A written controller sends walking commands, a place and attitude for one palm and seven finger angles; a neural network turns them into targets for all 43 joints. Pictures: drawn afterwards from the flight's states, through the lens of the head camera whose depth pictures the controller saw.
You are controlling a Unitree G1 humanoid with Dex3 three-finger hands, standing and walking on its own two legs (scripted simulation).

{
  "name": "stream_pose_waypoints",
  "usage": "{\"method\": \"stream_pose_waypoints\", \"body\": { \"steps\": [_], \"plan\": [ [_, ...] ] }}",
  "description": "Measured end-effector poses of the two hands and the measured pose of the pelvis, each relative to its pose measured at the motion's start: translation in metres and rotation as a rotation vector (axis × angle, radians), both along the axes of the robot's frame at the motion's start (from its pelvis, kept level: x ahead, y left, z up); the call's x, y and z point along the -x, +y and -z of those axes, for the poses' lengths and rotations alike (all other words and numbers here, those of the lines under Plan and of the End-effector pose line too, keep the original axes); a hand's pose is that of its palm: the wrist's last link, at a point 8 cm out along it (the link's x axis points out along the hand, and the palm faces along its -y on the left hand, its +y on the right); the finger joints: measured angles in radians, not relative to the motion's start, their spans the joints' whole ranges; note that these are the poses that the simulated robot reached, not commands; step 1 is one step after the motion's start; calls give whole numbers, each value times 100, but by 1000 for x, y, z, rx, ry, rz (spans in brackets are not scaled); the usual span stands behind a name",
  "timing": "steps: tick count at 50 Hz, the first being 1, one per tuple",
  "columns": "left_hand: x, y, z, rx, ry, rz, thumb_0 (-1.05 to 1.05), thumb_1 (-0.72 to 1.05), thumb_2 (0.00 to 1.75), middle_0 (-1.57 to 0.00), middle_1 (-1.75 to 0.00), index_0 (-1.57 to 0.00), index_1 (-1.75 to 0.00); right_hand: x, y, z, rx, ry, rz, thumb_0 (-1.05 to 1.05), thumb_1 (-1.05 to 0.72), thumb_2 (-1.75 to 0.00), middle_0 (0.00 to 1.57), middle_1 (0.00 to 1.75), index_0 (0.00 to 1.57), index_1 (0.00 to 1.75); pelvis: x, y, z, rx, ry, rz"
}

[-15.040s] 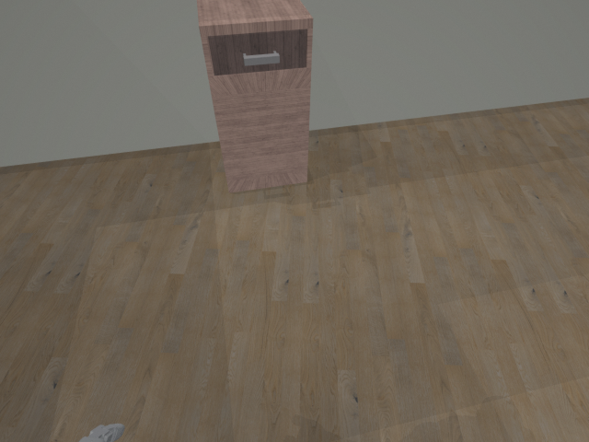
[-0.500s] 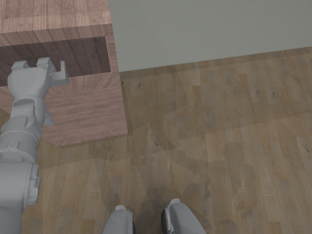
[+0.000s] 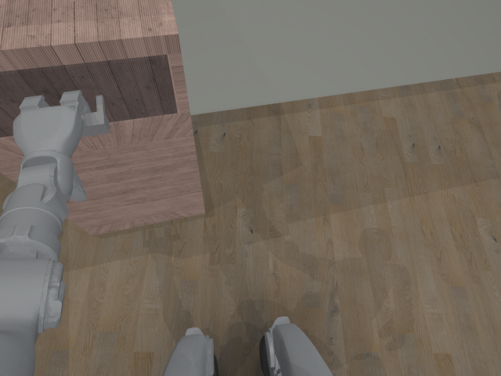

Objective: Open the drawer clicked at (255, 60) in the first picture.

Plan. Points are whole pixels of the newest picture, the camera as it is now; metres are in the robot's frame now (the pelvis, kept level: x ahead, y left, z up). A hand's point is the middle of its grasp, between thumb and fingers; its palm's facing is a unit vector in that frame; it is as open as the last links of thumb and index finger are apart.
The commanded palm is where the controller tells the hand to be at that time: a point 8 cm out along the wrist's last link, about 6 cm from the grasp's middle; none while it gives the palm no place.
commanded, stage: close the thumb around the handle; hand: left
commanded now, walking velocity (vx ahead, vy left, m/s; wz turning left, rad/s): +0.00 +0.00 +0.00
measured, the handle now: (64, 116) +0.54 +0.28 +0.00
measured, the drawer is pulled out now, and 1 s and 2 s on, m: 0.00 0.00 0.12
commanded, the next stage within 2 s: pull the drawer open in 0.76 s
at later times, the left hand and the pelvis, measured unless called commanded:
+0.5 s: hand (69, 146) +0.50 +0.27 -0.02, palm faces -0.08 -0.03 -1.00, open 8.6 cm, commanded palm +0.49 +0.26 +0.03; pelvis +0.00 +0.00 +0.00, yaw +0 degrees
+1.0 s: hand (69, 147) +0.49 +0.27 -0.02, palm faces -0.08 -0.03 -1.00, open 5.8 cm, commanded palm +0.47 +0.25 +0.03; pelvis +0.01 +0.00 +0.00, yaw +0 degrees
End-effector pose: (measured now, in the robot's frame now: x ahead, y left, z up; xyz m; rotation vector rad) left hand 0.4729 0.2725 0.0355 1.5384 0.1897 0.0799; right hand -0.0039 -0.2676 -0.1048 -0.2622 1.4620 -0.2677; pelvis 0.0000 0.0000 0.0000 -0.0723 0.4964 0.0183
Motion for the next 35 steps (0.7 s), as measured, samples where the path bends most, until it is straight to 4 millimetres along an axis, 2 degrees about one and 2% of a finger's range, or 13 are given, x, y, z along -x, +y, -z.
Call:
{"method": "stream_pose_waypoints", "body": {
  "steps": [7, 12, 18, 32, 35],
  "plan": [
    [-1, 0, 1, 0, -7, -17, 0, -47, 31, -32, -120, -32, -120, 2, -3, 0, 4, 8, 2, 0, -90, -90, 20, 30, 20, 30, 1, -1, 1, 0, 3, 0],
    [-3, 0, 1, -5, 7, -25, 0, -35, 36, -33, -121, -33, -122, 2, -3, -1, 8, 5, 3, 0, -90, -90, 20, 30, 20, 30, 1, -1, 0, 0, 3, -1],
    [-6, -1, 0, 1, 20, -18, 0, -10, 47, -35, -124, -34, -124, 2, -4, -2, 11, 3, 4, 0, -90, -90, 20, 30, 20, 30, 0, -1, 0, 0, 6, -1],
    [-8, -1, 1, -5, 5, -13, 0, 63, 78, -40, -132, -40, -132, -2, -3, 1, 2, 8, 1, 0, -90, -90, 20, 30, 20, 30, -3, -2, 1, -1, 12, -1],
    [-8, -1, 2, -8, 4, -14, 0, 68, 81, -40, -133, -39, -133, -3, -2, 2, 0, 9, 0, 0, -90, -90, 20, 30, 20, 30, -3, -2, 1, -1, 13, 0]
  ]
}}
